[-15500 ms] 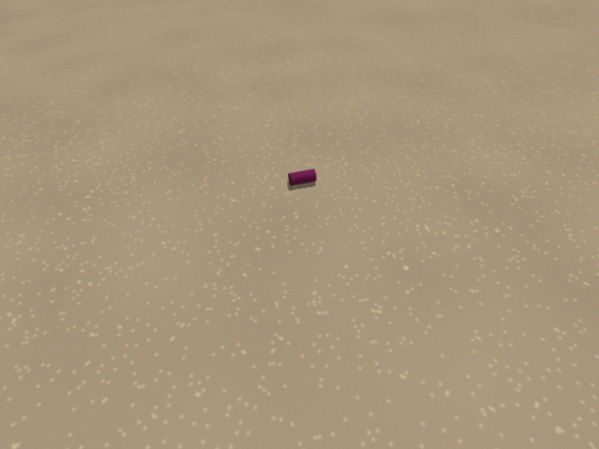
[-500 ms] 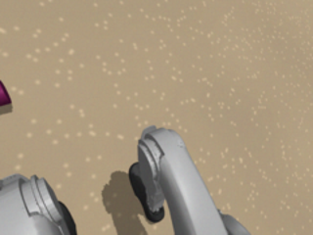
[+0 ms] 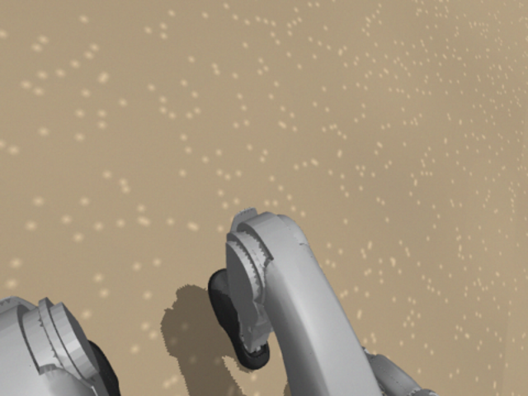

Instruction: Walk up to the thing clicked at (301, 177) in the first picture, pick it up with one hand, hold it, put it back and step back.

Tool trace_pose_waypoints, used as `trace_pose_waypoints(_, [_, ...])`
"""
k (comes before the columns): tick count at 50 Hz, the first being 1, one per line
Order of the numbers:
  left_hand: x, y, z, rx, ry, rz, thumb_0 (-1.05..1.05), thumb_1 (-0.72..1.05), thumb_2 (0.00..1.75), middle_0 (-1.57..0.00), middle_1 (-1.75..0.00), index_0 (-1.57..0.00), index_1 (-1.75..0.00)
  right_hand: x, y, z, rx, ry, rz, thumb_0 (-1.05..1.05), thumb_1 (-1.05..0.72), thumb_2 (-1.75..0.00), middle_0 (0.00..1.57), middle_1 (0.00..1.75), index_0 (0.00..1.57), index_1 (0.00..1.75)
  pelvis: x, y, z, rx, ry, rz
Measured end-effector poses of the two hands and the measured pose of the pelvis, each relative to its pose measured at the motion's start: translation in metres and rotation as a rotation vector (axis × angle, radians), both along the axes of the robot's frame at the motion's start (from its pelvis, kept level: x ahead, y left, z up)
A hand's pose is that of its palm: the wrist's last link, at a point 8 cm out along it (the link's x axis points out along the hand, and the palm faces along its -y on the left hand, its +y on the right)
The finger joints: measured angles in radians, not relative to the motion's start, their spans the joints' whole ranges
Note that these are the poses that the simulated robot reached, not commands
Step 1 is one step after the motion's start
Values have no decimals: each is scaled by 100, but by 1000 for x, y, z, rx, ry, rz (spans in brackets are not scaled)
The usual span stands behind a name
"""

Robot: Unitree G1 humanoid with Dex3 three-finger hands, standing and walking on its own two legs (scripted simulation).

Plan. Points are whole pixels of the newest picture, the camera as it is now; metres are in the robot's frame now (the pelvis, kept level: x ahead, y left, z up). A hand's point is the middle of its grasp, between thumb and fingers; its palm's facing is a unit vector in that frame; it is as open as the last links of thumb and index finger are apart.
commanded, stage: rest palm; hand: left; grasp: from above
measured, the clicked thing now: out of the picture +0.49 +0.30 -0.27
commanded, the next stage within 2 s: close in 0.20 s
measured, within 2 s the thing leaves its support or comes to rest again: neither
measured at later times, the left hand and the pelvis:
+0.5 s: hand out of the picture +0.47 +0.30 -0.25, palm faces -0.44 -0.13 -0.89, open 13.6 cm; pelvis +0.00 +0.00 +0.00, yaw -1 degrees
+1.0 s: hand out of the picture +0.47 +0.29 -0.24, palm faces -0.45 -0.13 -0.88, open 12.2 cm; pelvis +0.00 +0.00 +0.01, yaw -1 degrees
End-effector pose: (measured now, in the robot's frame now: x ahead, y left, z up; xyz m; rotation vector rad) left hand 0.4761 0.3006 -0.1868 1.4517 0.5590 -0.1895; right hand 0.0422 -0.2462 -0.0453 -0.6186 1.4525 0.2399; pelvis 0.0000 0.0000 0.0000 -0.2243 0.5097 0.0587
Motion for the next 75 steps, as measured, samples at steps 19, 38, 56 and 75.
trace_pose_waypoints(19, [-3,-2,-7,1,6,7,0,-48,103,-10,-105,-10,-106,-7,1,4,14,27,11,0,-91,-90,20,30,20,30,0,-1,2,-4,-5,-7])
trace_pose_waypoints(38, [2,-5,0,7,-3,4,0,-37,91,-18,-95,-18,-96,-5,0,7,16,12,11,0,-90,-90,20,30,20,30,-3,-1,5,-6,-8,-8])
trace_pose_waypoints(56, [-3,-1,-3,8,6,4,0,-12,77,-34,-86,-36,-84,-6,1,9,-3,-3,7,0,-90,-90,20,30,20,30,-5,1,5,-10,-14,-8])
trace_pose_waypoints(75, [1,-1,2,11,5,9,0,14,56,-52,-75,-55,-69,-3,2,8,11,2,-1,0,-90,-90,20,30,20,30,-2,0,7,-9,1,-5])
